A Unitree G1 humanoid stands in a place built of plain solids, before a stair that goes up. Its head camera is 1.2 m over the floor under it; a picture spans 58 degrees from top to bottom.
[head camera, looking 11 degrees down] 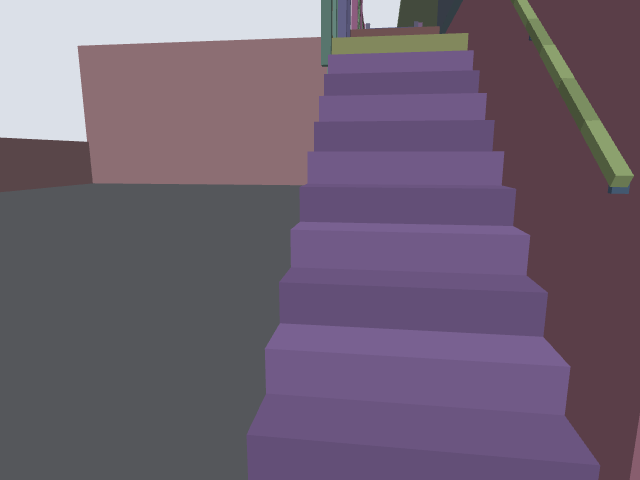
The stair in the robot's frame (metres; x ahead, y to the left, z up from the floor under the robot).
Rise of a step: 0.20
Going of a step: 0.28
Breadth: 1.20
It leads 8 degrees to the right of straight ahead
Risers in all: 11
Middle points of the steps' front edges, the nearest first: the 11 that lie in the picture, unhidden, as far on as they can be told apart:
1.33 -0.33 0.21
1.61 -0.36 0.41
1.89 -0.40 0.61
2.17 -0.44 0.82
2.45 -0.48 1.02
2.73 -0.51 1.23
3.01 -0.55 1.43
3.29 -0.59 1.64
3.57 -0.62 1.84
3.85 -0.66 2.05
4.12 -0.70 2.25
